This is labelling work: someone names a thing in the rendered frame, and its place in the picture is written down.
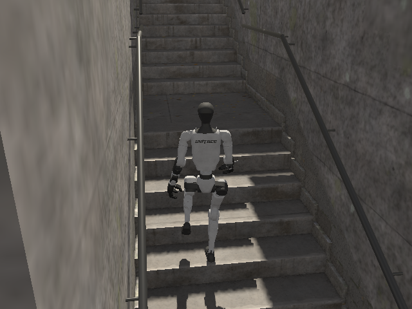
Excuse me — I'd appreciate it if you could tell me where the right robot upper arm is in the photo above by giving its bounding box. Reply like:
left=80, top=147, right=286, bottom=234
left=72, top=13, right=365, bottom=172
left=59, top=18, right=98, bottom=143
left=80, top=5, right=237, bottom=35
left=220, top=130, right=233, bottom=165

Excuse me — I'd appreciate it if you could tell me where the left robot upper arm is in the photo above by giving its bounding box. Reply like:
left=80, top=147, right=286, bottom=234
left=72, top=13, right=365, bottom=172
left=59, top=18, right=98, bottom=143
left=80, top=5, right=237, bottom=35
left=176, top=130, right=192, bottom=167

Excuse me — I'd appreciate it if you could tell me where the robot left hand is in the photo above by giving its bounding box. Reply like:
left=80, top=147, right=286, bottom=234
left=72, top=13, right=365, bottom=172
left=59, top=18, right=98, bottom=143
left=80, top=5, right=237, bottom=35
left=167, top=183, right=182, bottom=199

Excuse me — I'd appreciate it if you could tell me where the robot left shin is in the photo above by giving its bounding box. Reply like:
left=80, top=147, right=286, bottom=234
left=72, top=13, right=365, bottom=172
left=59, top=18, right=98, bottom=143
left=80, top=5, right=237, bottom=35
left=183, top=189, right=192, bottom=223

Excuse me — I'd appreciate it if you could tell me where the robot right hand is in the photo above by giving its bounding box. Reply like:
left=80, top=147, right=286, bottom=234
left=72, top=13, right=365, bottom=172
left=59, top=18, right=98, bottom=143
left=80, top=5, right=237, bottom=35
left=218, top=164, right=233, bottom=174

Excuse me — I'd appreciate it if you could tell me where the robot left forearm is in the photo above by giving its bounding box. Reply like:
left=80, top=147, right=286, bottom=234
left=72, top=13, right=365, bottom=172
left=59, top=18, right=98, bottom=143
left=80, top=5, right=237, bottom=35
left=169, top=157, right=182, bottom=185

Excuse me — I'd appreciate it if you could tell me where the robot right forearm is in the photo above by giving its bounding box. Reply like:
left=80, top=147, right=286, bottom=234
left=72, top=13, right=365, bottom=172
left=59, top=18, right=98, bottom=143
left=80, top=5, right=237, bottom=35
left=226, top=156, right=234, bottom=170

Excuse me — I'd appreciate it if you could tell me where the right robot thigh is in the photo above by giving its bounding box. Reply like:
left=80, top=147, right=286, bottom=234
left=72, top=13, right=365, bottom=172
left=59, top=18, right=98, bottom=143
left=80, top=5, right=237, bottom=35
left=208, top=179, right=228, bottom=221

